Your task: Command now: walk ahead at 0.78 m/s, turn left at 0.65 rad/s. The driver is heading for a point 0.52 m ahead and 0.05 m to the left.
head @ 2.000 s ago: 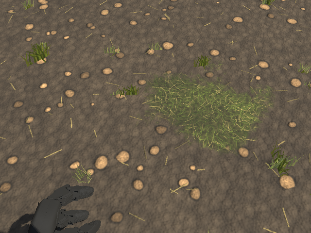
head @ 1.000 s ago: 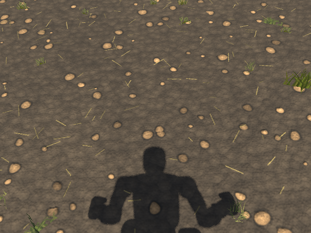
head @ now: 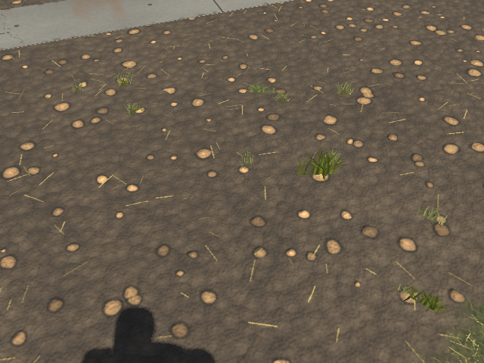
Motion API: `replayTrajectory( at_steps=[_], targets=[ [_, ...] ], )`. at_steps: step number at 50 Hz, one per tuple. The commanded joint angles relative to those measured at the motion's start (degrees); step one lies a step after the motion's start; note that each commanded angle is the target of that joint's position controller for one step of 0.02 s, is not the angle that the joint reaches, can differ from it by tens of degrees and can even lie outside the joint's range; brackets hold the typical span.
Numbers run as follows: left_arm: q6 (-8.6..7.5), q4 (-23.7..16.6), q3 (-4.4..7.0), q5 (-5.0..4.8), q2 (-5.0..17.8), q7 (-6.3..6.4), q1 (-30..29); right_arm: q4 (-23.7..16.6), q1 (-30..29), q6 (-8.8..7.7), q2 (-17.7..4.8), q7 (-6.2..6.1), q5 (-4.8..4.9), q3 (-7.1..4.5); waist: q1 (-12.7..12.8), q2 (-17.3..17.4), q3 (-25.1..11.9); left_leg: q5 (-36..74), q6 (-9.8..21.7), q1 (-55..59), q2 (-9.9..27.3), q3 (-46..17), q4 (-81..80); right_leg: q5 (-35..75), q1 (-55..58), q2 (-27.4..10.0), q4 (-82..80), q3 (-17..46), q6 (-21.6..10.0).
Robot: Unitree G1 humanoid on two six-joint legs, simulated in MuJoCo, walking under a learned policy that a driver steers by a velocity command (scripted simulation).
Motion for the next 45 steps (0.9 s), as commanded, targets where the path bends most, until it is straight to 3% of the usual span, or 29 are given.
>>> replayTrajectory(
  at_steps=[1,4,6,8,9,10,11,12,13,14,16,18,20,23,25,26,27,29,30,31,32,33,34,35,36,37,39,42,45],
  targets=[
    [-1.49,-2.0,3.12,-0.01,9.7,0.74,-0.8,-7.1,-11.1,-0.96,-4.5,1.35,-0.17,-0.29,1.8,-4.8,10.9,-0.3,1.9,-10.0,3.6,0.8,-3.2,-14.3,-0.1,-18.2,-11.2,5.9,-5.9],
    [-1.50,0.2,3.52,0.41,9.9,0.81,1.2,-8.8,-15.0,-0.84,-3.8,1.71,0.15,0.63,3.1,-4.8,12.8,-4.1,5.8,-8.5,4.6,4.6,-8.7,-9.9,3.6,-18.7,-11.1,0.4,-5.3],
    [-1.04,1.4,3.64,0.71,10.5,0.69,1.8,-9.4,-15.4,-0.75,-3.6,1.31,0.43,1.16,2.9,-4.8,12.6,-9.1,9.0,-3.9,2.8,8.4,-12.0,3.1,5.2,-17.9,-7.6,-4.2,-4.9],
    [-0.34,2.0,3.88,0.21,12.9,0.59,1.3,-7.1,-6.1,-1.04,-5.3,-0.27,0.89,0.37,-2.1,-5.2,5.3,-15.9,12.5,12.4,-5.1,13.9,-11.9,44.9,4.3,-16.6,10.0,-8.7,-4.5],
    [0.40,1.5,3.76,-0.38,13.6,0.48,-0.4,-3.3,7.0,-1.79,-6.8,-1.15,0.98,-0.71,-9.1,-3.0,-1.9,-14.8,14.0,29.1,-9.6,14.6,-14.9,57.3,-1.7,-14.7,28.6,-10.9,-3.8],
    [-0.05,0.3,2.03,-0.59,9.6,0.23,1.8,0.4,18.0,-2.11,-12.6,-2.10,-0.05,-2.70,-12.5,7.1,-8.8,-25.0,15.9,50.7,-3.9,0.1,-21.8,41.1,-20.3,-11.5,49.2,-10.3,-1.8],
    [-1.28,-3.0,0.10,-0.62,2.3,-0.93,1.1,0.4,16.1,-2.20,-18.7,-2.77,0.84,-3.59,-7.2,25.1,-11.3,-47.0,18.8,59.4,11.5,-36.1,-38.3,-11.1,-41.6,0.1,66.9,-2.3,0.8],
    [-1.79,-4.1,0.36,-0.46,6.8,-0.70,-4.8,-2.5,13.6,-2.67,-17.2,-3.00,0.43,-3.22,-9.3,12.4,-10.3,-40.9,17.9,59.1,15.2,-43.1,-43.0,-8.0,-47.9,-0.5,73.2,7.7,-0.6],
    [-2.02,-3.9,0.70,-1.71,7.9,-0.51,-8.7,-0.7,13.9,-2.91,-15.0,-3.73,-0.39,-2.71,-9.3,4.2,-3.9,-27.4,16.3,55.2,15.7,-34.3,-40.2,-4.0,-50.7,-3.2,74.9,8.1,-1.9],
    [-1.94,-2.0,0.21,-1.84,6.5,-0.31,-7.3,0.4,13.0,-3.95,-11.3,-3.96,-0.81,-1.51,-6.1,-2.4,2.2,-10.3,12.7,44.9,13.0,-24.0,-36.4,-0.2,-45.7,-6.5,69.3,9.5,-2.9],
    [0.17,0.7,-0.25,-1.18,5.1,-1.81,-1.1,-0.5,5.8,-5.09,-7.8,-4.45,-0.34,-0.03,-1.0,2.3,3.4,-13.6,9.3,35.0,9.9,-15.6,-40.8,4.2,-39.3,-7.7,63.6,11.5,-2.4],
    [2.24,2.7,0.23,-2.04,4.8,-2.70,0.0,0.5,5.7,-6.67,-5.2,-4.14,0.35,1.05,0.1,2.6,7.3,-6.6,5.6,31.1,8.3,-8.8,-43.8,6.0,-38.7,-6.5,61.7,13.3,-1.7],
    [3.06,2.9,0.27,-2.45,4.1,-3.26,-2.9,1.1,5.7,-7.54,-5.8,-3.85,0.47,0.95,-0.1,2.5,10.6,3.1,2.4,31.0,6.3,-0.1,-47.2,10.1,-41.5,-4.9,56.6,11.3,-1.6],
    [2.10,1.7,-0.54,-2.06,2.2,-3.26,-8.3,2.4,6.3,-8.47,-2.9,-3.87,0.63,2.37,-0.1,4.2,13.5,36.4,1.6,31.4,2.2,10.3,-46.7,16.3,-40.4,-0.9,45.3,4.4,-1.9],
    [0.82,0.8,-1.84,-1.18,0.2,-3.63,-11.9,3.4,5.8,-8.76,-1.9,-4.59,1.33,3.23,-0.2,3.1,13.5,46.2,2.8,32.2,2.0,12.9,-46.7,20.7,-35.5,0.7,31.0,-1.6,-2.1],
    [0.42,1.0,-2.23,-1.07,-0.2,-3.74,-12.2,4.4,6.9,-9.06,-2.7,-5.13,1.65,3.30,-0.6,2.7,12.3,53.0,3.1,34.5,2.6,12.9,-46.1,23.5,-32.0,2.8,25.5,-4.3,-2.5],
    [-1.84,-1.7,-1.14,-4.74,0.6,-3.77,-13.8,3.6,7.8,-8.55,-7.4,-8.01,2.93,2.04,-0.5,5.7,8.4,58.3,1.9,38.3,4.9,10.8,-41.5,26.8,-29.2,4.5,21.9,-1.5,-2.2],
    [-2.49,0.7,0.38,-4.59,4.7,-4.24,-5.3,3.6,5.7,-6.73,-11.7,-10.67,1.71,0.76,4.4,6.8,1.8,63.7,0.2,44.9,6.8,10.2,-33.5,30.3,-20.4,7.8,17.3,-0.4,-1.6],
    [-1.88,3.3,1.69,-4.40,7.4,-3.69,2.7,3.1,3.8,-5.87,-12.0,-10.88,0.61,0.39,8.0,6.8,-1.4,64.2,-0.3,45.4,6.4,9.5,-25.7,30.7,-13.1,8.5,17.6,0.9,-2.1],
    [-1.15,6.0,2.53,-4.00,9.1,-2.60,12.4,1.9,-1.4,-5.23,-11.2,-10.37,0.54,0.37,13.8,6.0,-3.0,59.7,-1.3,42.3,4.5,10.3,-12.5,36.7,-4.6,6.2,12.4,3.8,-4.0],
    [-0.15,8.9,1.64,-2.91,8.5,-1.11,19.0,0.7,-4.5,-4.78,-5.8,-9.14,0.79,1.79,15.3,-6.3,-3.9,9.1,-2.3,34.3,-3.7,10.5,13.4,49.6,4.9,-0.9,8.8,10.6,-5.6],
    [-1.68,7.3,1.07,1.34,10.4,-0.44,14.2,0.6,11.3,-4.93,3.6,-7.28,1.41,4.19,3.6,-22.2,-13.3,-35.9,-4.0,11.9,-10.3,-4.1,36.6,78.8,25.9,-14.2,25.8,30.2,-15.8],
    [-2.28,5.1,1.51,1.87,8.3,-0.95,10.9,3.9,15.0,-6.39,-0.8,-5.86,4.78,3.93,6.4,-7.3,-23.9,-31.0,-1.2,10.9,-11.4,-17.5,38.8,68.8,25.6,-18.8,19.0,38.9,-23.0],
    [-2.18,2.1,1.86,-0.22,8.6,-1.10,3.5,2.1,8.9,-6.83,-5.4,-5.51,5.50,2.89,4.8,-0.5,-14.5,-28.1,0.4,10.9,-8.4,-14.4,33.6,53.3,14.5,-17.8,13.2,35.4,-22.7],
    [-1.56,1.8,0.81,-2.76,5.4,-1.46,-3.9,0.2,0.4,-6.29,-5.7,-5.76,3.58,2.46,1.5,10.8,-3.9,-23.1,2.1,11.9,-4.8,-6.3,26.3,34.8,0.9,-13.0,5.7,30.9,-17.4],
    [-1.85,1.5,0.26,-3.03,4.7,-1.20,-6.2,0.2,2.1,-5.60,-4.6,-6.02,3.34,2.53,-1.2,6.3,0.5,-21.4,0.9,12.6,-3.7,-6.8,25.5,39.8,-6.7,-15.0,4.5,30.6,-19.6],
    [-1.67,2.2,-0.26,-2.29,3.2,-1.49,-6.8,0.9,3.9,-3.74,-5.1,-6.31,2.21,2.28,-2.0,2.3,3.7,-19.0,-1.7,19.1,-0.3,-5.7,17.9,42.2,-17.7,-10.4,2.3,23.8,-18.1],
    [-1.83,4.0,-0.03,-1.75,4.6,-1.10,-6.3,0.3,1.5,-3.30,-1.3,-7.39,2.10,3.44,-1.7,0.7,1.1,-16.8,-3.3,18.6,1.7,-3.2,3.6,52.8,-17.4,-8.1,3.5,16.9,-16.2],
    [-0.54,4.9,0.47,-1.63,6.2,-0.51,-6.8,0.4,-1.1,-2.77,-1.6,-8.39,2.10,3.47,-0.4,-1.6,-4.3,-7.8,-3.7,21.3,2.0,-2.2,-7.0,49.6,-14.2,-6.8,5.0,13.6,-13.6]
  ],
)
